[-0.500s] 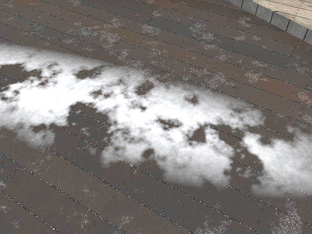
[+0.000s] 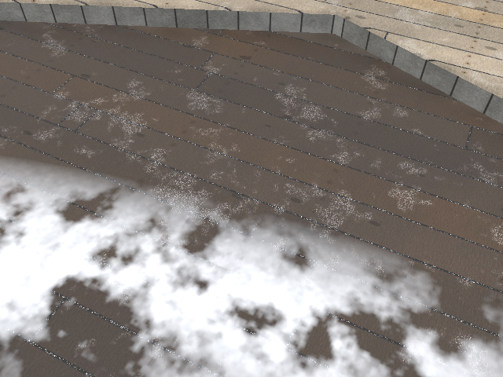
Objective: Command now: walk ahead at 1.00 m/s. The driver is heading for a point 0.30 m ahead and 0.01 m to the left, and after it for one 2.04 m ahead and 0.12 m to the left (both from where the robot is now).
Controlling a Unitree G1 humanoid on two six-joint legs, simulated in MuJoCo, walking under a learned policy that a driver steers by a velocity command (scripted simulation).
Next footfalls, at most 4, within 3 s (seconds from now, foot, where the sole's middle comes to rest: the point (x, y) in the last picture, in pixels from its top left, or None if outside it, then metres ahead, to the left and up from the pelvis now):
0.28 right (303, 374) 0.52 -0.13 -0.77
0.64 left None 0.46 0.11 -0.77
1.66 right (319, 352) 0.57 -0.18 -0.77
2.14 left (226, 208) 1.08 0.07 -0.77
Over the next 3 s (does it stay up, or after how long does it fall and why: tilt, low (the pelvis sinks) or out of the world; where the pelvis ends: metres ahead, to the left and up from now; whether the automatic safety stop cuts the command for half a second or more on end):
stays up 1.64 -0.09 0.00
